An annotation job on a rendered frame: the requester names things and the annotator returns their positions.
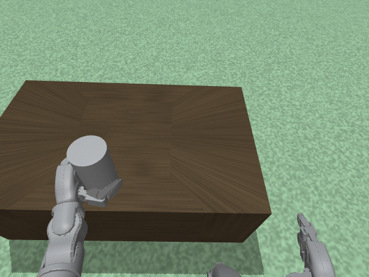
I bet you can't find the left robot arm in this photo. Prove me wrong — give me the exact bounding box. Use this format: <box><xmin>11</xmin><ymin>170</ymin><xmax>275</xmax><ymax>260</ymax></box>
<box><xmin>37</xmin><ymin>201</ymin><xmax>88</xmax><ymax>277</ymax></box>

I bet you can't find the left robot hand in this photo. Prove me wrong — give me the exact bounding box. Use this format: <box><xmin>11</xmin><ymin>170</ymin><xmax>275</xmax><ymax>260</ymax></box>
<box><xmin>55</xmin><ymin>149</ymin><xmax>123</xmax><ymax>208</ymax></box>

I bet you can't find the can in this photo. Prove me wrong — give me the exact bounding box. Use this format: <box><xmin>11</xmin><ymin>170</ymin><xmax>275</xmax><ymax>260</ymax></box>
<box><xmin>66</xmin><ymin>135</ymin><xmax>119</xmax><ymax>196</ymax></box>

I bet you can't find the right robot hand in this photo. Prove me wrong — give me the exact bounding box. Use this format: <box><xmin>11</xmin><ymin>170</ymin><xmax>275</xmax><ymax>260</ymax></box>
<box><xmin>286</xmin><ymin>213</ymin><xmax>336</xmax><ymax>277</ymax></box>

